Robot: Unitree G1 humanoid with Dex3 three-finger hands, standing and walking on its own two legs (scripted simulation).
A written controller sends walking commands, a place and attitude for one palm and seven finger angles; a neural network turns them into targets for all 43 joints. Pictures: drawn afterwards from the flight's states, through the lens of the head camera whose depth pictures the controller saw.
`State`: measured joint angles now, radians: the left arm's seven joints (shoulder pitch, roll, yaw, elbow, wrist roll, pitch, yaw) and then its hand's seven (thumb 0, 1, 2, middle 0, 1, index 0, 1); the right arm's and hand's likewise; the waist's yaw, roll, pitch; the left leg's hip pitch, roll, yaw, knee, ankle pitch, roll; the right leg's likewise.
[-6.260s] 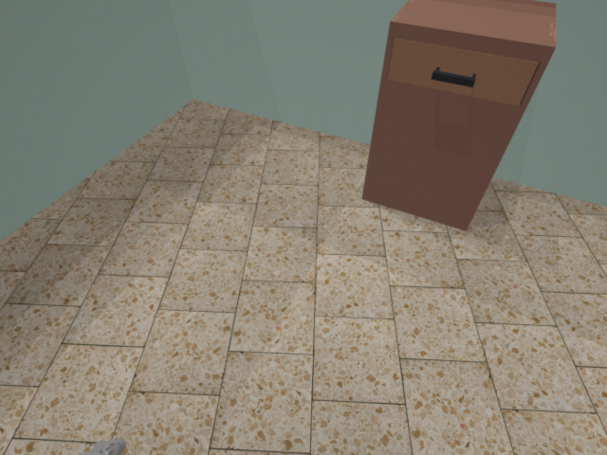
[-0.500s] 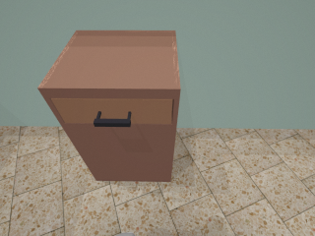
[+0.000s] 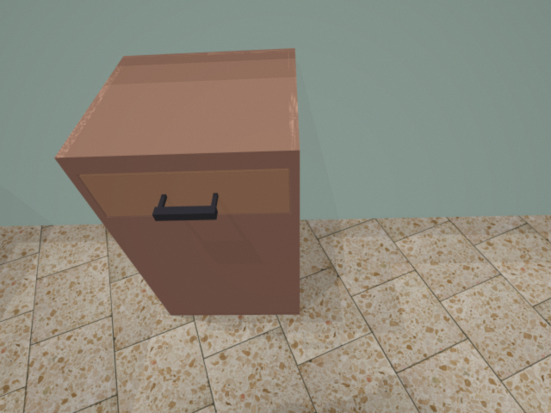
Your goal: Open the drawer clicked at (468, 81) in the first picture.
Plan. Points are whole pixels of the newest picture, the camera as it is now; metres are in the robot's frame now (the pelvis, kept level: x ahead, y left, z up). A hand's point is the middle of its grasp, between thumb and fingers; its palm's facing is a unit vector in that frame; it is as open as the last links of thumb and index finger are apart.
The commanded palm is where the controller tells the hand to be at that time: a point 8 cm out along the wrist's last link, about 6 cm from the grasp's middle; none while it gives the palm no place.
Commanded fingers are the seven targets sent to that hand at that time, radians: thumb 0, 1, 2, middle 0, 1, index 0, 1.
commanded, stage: come to a stop and stand still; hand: left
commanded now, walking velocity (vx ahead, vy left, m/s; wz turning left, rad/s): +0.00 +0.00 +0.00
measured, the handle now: (187, 205) +0.53 +0.24 -0.08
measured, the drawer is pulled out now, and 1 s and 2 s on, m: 0.00 0.00 0.00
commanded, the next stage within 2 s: look again from close up in 0.46 s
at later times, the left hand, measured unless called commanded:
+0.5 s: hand out of the picture -0.03 +0.17 -0.17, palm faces +0.05 -0.98 -0.18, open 7.4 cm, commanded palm none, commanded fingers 0.00 0.90 0.90 -0.20 -0.30 -0.20 -0.30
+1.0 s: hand out of the picture -0.01 +0.23 -0.17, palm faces +0.02 -0.98 -0.20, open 7.4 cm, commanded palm none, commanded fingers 0.00 0.90 0.90 -0.20 -0.30 -0.20 -0.30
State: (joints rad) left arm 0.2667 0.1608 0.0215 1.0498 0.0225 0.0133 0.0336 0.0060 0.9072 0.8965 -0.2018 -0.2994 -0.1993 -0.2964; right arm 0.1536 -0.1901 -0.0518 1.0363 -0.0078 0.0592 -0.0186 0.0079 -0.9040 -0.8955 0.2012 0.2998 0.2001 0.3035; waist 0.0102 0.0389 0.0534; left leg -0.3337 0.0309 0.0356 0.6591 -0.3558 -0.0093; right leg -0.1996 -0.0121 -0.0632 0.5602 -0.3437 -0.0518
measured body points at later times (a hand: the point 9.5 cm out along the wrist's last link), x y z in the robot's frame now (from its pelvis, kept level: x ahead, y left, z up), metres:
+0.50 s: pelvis -0.03 +0.00 +0.01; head -0.02 -0.01 +0.46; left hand -0.03 +0.22 -0.15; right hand -0.06 -0.21 -0.16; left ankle -0.02 +0.15 -0.73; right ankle -0.02 -0.08 -0.73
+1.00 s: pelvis -0.02 +0.06 +0.00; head -0.02 +0.05 +0.45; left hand -0.01 +0.28 -0.15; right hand -0.02 -0.16 -0.16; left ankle -0.03 +0.14 -0.73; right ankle -0.02 -0.08 -0.73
